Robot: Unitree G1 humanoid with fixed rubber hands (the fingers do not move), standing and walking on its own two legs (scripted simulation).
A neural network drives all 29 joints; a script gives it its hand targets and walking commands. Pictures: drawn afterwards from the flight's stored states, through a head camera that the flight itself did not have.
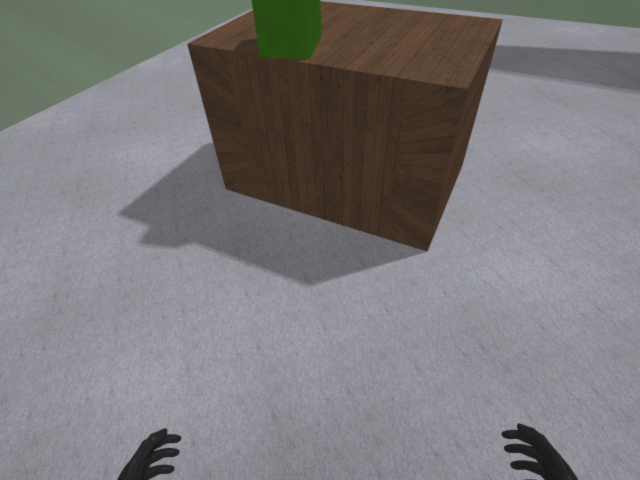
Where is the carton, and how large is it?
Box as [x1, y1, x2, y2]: [252, 0, 320, 58]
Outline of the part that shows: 252,0 259,55 263,57 309,58 320,37 319,0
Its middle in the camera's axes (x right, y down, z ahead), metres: -0.11 -0.80 +1.37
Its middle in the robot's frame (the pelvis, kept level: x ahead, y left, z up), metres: +1.58 +0.13 +0.05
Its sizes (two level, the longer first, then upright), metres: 0.231 0.183 0.183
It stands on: a pedestal, 0.71 m high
